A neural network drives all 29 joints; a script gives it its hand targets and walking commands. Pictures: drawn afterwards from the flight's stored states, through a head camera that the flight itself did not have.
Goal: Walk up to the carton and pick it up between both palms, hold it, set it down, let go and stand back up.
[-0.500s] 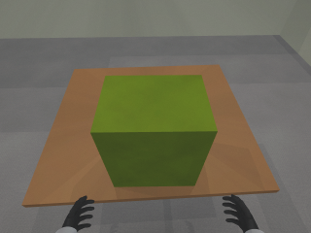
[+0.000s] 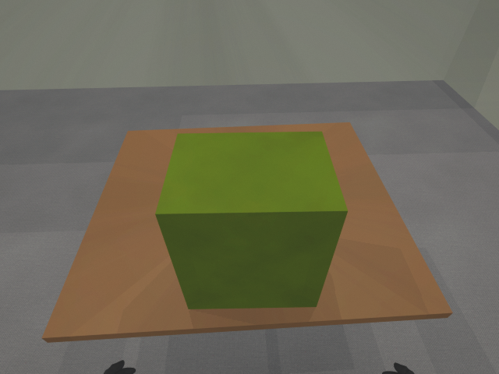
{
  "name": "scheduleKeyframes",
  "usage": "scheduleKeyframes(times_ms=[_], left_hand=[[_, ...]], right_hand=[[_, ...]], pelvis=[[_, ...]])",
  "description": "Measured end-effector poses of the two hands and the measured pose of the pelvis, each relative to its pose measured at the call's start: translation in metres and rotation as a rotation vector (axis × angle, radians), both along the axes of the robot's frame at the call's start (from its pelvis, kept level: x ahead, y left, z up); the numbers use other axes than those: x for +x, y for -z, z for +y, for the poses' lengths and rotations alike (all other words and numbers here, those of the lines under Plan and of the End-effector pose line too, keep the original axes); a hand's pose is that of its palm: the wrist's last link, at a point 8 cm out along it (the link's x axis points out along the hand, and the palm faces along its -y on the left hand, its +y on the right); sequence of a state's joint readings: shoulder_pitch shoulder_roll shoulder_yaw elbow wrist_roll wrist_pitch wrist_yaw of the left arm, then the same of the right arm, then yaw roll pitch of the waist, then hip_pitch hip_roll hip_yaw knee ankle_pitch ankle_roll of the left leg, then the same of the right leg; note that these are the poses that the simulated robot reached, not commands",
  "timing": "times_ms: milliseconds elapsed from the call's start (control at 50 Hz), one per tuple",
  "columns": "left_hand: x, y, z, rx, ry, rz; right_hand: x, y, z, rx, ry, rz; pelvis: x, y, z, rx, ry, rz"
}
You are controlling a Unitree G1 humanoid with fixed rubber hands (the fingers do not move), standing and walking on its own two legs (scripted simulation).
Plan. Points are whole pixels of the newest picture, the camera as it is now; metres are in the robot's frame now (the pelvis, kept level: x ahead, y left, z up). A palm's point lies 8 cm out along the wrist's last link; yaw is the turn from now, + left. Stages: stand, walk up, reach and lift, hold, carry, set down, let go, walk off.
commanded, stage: stand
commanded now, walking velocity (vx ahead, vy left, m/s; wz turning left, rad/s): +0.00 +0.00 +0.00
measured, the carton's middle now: (251, 225) +0.38 +0.01 +0.02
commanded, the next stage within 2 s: none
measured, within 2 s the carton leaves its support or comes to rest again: neither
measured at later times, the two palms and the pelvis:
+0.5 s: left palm out of the picture -0.04 +0.27 -0.12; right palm out of the picture -0.03 -0.24 -0.13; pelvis -0.05 +0.02 +0.00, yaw +1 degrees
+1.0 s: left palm out of the picture -0.07 +0.26 -0.13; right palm out of the picture -0.05 -0.24 -0.13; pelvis -0.06 +0.01 +0.00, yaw +0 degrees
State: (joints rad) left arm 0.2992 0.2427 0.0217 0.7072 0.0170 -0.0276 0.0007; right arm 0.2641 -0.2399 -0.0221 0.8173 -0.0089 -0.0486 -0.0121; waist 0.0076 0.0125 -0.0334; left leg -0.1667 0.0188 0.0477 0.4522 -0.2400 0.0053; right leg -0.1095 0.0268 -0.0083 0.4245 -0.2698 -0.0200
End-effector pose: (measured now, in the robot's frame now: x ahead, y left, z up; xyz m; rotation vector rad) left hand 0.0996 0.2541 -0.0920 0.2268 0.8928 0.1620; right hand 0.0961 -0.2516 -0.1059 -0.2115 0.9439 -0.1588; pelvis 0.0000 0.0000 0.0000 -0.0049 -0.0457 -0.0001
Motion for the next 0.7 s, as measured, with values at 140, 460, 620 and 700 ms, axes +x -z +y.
scheduleKeyframes(times_ms=[140,460,620,700], left_hand=[[-0.045,0.01,0.01,0.006,-0.028,0.083],[-0.13,0.031,0.015,-0.02,-0.045,0.24],[-0.165,0.034,0.019,-0.009,-0.059,0.32],[-0.177,0.034,0.019,-0.005,-0.071,0.35]], right_hand=[[-0.039,0.007,-0.002,-0.01,0.01,0.084],[-0.121,0.018,0.008,-0.014,0.026,0.227],[-0.144,0.024,0.011,-0.006,0.041,0.274],[-0.149,0.026,0.013,0.002,0.043,0.285]], pelvis=[[-0.014,0.0,0.004,-0.003,-0.007,-0.017],[-0.051,0.001,0.015,-0.005,-0.014,-0.024],[-0.061,0.002,0.018,-0.001,-0.013,-0.014],[-0.063,0.002,0.018,-0.001,-0.011,-0.007]])
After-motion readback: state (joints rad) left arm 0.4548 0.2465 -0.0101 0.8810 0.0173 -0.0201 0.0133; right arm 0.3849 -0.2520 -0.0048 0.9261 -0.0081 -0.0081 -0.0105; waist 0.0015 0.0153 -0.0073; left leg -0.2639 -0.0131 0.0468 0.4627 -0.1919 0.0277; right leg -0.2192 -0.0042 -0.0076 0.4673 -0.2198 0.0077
